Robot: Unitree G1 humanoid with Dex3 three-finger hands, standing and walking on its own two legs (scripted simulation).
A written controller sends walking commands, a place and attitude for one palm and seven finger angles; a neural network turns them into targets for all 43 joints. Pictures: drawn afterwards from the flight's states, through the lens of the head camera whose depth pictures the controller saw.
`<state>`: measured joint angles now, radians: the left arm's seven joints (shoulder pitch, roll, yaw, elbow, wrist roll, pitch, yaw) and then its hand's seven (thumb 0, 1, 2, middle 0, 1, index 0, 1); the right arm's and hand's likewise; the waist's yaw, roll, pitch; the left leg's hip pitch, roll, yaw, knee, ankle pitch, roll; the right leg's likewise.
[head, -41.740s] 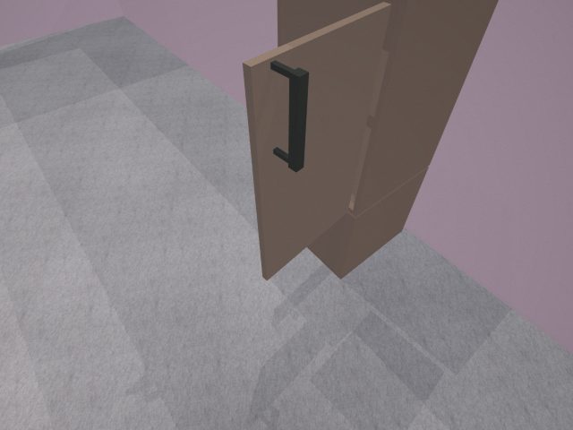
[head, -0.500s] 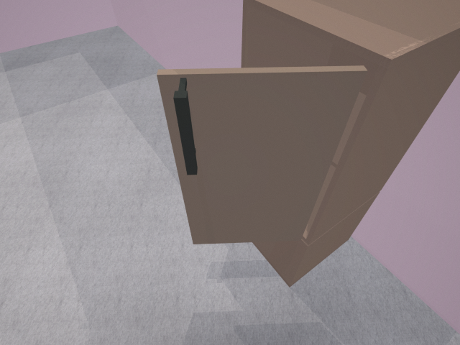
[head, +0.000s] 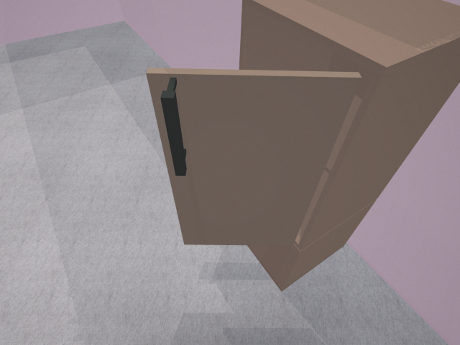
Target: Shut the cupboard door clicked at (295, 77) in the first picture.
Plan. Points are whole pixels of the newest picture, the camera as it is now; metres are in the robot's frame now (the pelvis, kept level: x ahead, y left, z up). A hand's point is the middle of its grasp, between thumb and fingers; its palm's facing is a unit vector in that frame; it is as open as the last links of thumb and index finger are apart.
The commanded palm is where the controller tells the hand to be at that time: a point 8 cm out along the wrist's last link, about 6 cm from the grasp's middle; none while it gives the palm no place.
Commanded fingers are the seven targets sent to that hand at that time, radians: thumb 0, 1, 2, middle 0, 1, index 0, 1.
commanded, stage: shuffle to correct the standing spot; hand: left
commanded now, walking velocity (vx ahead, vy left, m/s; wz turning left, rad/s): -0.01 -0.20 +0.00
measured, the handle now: (177, 130) +0.44 +0.13 +0.15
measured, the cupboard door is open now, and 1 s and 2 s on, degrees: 57 57 57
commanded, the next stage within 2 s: come to a stop and stand still in 0.28 s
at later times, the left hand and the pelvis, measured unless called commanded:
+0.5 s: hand out of the picture -0.03 +0.08 -0.19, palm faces +0.10 -0.99 -0.13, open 7.4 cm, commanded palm none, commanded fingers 0.00 0.90 0.90 -0.20 -0.30 -0.20 -0.30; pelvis -0.01 -0.07 -0.01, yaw +1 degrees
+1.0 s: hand out of the picture -0.04 +0.05 -0.17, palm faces +0.10 -0.98 -0.17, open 7.4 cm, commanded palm none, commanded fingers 0.00 0.90 0.90 -0.20 -0.30 -0.20 -0.30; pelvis +0.00 -0.10 +0.00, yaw +2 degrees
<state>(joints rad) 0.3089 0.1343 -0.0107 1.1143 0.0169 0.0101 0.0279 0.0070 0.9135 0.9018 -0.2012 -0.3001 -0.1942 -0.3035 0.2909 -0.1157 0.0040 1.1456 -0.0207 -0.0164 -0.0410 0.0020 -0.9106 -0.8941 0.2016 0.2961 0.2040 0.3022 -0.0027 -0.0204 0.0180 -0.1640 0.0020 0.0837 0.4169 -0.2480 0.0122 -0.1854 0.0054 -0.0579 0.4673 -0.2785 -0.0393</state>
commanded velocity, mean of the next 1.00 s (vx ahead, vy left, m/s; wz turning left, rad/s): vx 0.00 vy -0.06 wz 0.00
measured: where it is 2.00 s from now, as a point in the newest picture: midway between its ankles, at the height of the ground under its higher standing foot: outside the picture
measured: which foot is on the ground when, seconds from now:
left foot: down 0.00-0.22, up 0.24-0.50, down 0.52-1.00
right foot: down 0.00-1.00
